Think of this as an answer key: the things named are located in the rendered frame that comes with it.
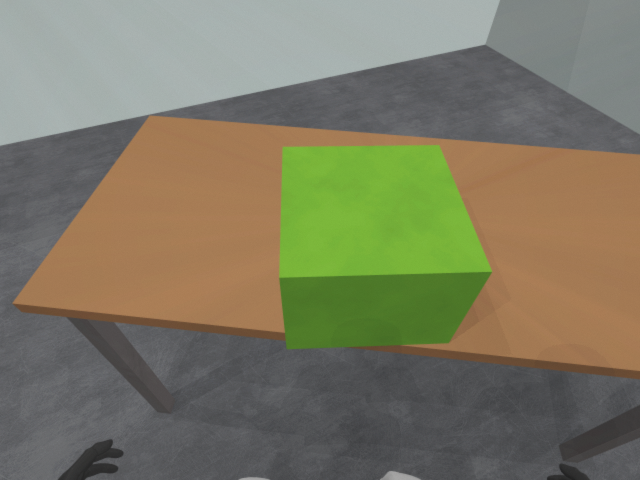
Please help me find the carton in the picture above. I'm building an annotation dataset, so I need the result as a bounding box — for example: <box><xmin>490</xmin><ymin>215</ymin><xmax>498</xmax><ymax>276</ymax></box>
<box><xmin>279</xmin><ymin>145</ymin><xmax>492</xmax><ymax>349</ymax></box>

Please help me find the robot left hand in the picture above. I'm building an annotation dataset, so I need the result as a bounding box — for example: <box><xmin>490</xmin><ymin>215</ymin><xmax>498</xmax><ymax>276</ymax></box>
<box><xmin>58</xmin><ymin>439</ymin><xmax>124</xmax><ymax>480</ymax></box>

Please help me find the table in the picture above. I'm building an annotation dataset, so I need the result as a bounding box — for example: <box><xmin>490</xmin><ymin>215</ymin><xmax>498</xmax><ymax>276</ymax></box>
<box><xmin>12</xmin><ymin>116</ymin><xmax>640</xmax><ymax>463</ymax></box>

